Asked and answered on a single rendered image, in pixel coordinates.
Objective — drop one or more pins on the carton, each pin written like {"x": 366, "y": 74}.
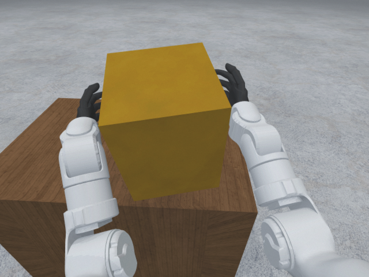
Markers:
{"x": 164, "y": 116}

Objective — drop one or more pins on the left robot upper arm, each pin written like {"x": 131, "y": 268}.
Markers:
{"x": 106, "y": 254}

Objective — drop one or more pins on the left robot hand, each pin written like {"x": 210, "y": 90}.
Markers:
{"x": 87, "y": 107}

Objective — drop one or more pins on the robot right forearm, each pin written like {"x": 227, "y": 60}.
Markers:
{"x": 267, "y": 161}

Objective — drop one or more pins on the robot left forearm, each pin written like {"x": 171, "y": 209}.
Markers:
{"x": 85, "y": 178}

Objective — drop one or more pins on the right robot upper arm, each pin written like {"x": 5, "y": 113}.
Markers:
{"x": 300, "y": 242}

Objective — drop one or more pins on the pedestal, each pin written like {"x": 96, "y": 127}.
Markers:
{"x": 194, "y": 234}

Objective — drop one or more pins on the right robot hand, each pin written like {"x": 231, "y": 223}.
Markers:
{"x": 235, "y": 84}

